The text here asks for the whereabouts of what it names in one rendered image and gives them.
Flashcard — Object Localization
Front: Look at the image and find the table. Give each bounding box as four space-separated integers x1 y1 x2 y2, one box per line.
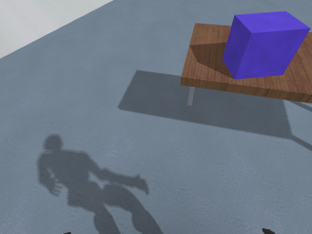
180 22 312 106

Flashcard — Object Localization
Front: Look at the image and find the carton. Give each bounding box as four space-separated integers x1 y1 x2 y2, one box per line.
222 11 311 80

